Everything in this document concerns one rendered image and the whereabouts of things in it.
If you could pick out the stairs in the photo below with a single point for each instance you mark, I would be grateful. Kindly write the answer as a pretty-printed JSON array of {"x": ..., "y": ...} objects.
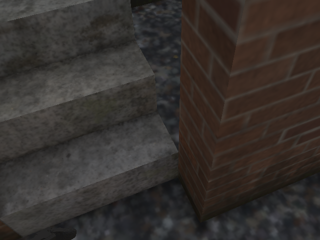
[{"x": 79, "y": 125}]

